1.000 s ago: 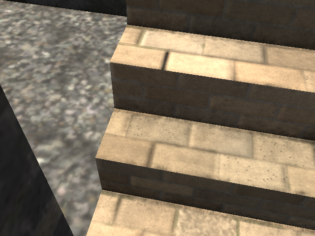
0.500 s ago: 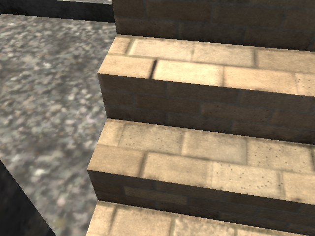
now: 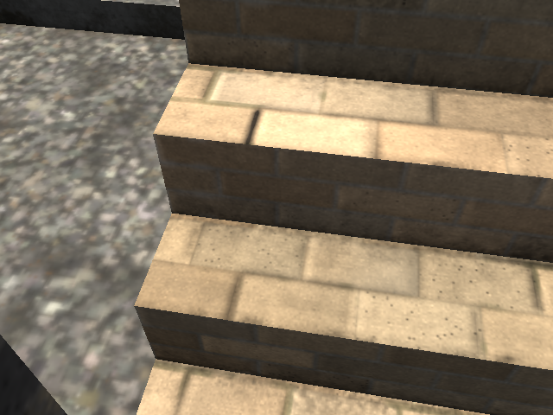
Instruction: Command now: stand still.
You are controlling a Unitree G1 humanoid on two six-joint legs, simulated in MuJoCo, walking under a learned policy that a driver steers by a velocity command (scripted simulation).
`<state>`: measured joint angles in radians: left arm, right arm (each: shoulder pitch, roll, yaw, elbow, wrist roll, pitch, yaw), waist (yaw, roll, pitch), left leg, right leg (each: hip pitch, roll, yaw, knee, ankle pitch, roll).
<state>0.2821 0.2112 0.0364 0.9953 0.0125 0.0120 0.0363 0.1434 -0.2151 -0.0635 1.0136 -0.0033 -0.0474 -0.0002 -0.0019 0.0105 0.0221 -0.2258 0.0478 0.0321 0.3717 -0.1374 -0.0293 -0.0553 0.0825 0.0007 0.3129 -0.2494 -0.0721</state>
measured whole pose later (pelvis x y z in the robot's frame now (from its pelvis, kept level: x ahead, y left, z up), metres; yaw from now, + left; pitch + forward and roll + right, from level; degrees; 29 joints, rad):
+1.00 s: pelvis +0.01 -0.01 +0.00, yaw -1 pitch +0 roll +0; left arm 0.34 0.24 0.03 0.96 0.01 0.02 0.03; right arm 0.17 -0.24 -0.05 1.03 0.00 -0.05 0.02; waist 0.01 0.01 0.01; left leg -0.19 0.06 0.04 0.34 -0.14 -0.04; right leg -0.03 0.09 0.02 0.29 -0.25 -0.08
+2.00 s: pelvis +0.04 -0.01 +0.00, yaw -2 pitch +1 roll +1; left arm 0.29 0.24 -0.01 0.86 0.02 -0.01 0.01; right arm 0.11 -0.24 0.00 0.98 0.01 -0.07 0.02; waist 0.03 -0.01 -0.04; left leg -0.15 0.06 0.05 0.33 -0.18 -0.05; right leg 0.03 0.09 0.04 0.22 -0.26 -0.08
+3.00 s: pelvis +0.03 -0.01 +0.00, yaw -3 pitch +0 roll +0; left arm 0.20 0.24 -0.07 0.97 0.02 -0.07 -0.01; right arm 0.12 -0.25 0.07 0.94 -0.01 -0.04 -0.01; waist 0.00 0.00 -0.01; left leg -0.16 0.06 0.05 0.32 -0.16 -0.05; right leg 0.01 0.09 0.05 0.22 -0.23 -0.08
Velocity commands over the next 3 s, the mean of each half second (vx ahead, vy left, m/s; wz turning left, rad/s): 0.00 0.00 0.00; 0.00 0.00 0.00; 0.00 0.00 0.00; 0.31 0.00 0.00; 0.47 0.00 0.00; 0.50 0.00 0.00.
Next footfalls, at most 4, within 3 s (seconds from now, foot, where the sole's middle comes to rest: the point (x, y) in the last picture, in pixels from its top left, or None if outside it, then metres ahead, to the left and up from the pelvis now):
none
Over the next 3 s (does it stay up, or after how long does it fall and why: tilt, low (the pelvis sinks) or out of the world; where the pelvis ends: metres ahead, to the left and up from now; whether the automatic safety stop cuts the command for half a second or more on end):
stays up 0.03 -0.01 0.00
